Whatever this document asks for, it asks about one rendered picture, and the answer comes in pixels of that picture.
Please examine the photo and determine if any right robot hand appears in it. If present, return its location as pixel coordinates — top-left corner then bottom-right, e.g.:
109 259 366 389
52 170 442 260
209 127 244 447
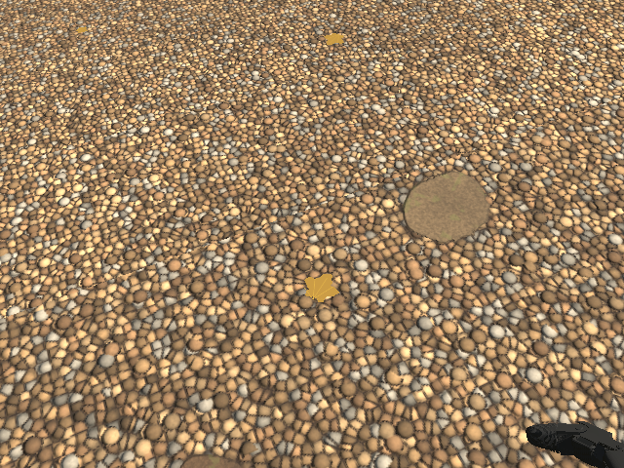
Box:
526 421 624 468

